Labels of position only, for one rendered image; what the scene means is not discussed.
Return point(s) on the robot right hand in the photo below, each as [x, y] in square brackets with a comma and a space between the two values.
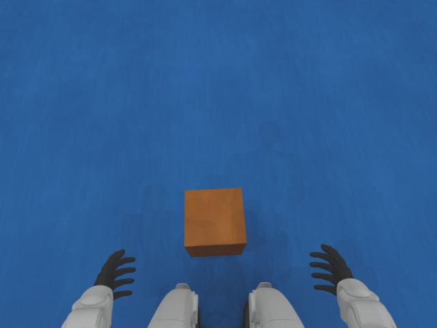
[337, 267]

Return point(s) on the robot left forearm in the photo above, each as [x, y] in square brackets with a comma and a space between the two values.
[92, 310]

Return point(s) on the robot thigh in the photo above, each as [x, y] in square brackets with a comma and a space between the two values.
[269, 308]
[178, 309]

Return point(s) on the right robot thigh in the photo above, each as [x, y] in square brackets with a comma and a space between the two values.
[269, 308]

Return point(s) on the robot right forearm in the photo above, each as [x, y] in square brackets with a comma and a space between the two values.
[360, 307]

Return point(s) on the left robot thigh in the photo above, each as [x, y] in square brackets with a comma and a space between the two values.
[178, 309]

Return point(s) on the carton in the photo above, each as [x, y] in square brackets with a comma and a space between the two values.
[214, 222]

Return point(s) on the robot left hand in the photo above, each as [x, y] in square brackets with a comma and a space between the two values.
[109, 273]

